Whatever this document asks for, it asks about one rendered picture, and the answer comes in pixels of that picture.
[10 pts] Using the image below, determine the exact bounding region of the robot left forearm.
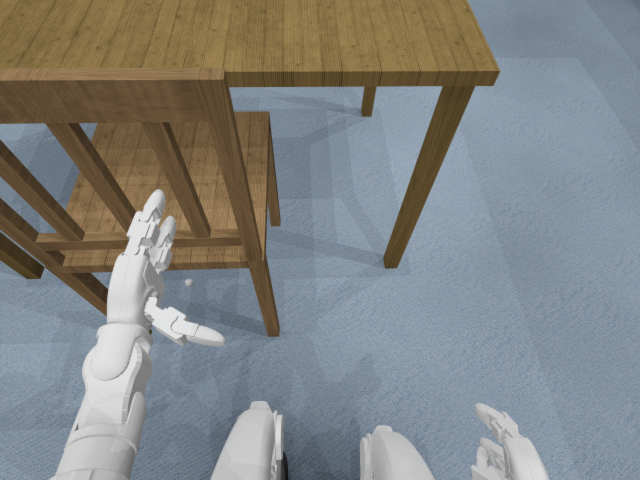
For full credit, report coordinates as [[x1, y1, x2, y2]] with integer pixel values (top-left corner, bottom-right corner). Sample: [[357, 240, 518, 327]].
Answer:
[[49, 322, 153, 480]]

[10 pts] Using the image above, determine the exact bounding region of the chair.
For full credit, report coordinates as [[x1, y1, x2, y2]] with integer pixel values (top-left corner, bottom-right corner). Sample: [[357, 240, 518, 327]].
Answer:
[[0, 68, 280, 337]]

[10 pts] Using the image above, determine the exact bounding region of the robot right shin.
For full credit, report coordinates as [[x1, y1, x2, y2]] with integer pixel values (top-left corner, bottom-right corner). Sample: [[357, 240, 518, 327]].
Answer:
[[372, 425, 393, 435]]

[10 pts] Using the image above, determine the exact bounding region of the right robot hand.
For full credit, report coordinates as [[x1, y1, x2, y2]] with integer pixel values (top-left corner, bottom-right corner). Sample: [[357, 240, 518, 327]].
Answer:
[[471, 403, 550, 480]]

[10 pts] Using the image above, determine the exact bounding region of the robot right thigh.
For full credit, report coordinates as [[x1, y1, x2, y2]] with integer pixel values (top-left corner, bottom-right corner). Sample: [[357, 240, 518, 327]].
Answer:
[[360, 431, 435, 480]]

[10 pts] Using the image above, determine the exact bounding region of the table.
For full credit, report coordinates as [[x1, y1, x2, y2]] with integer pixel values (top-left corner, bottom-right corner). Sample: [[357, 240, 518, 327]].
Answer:
[[0, 0, 500, 279]]

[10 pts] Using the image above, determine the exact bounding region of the left robot hand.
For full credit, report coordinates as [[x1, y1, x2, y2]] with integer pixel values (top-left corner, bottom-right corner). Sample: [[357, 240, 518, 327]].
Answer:
[[107, 189, 226, 346]]

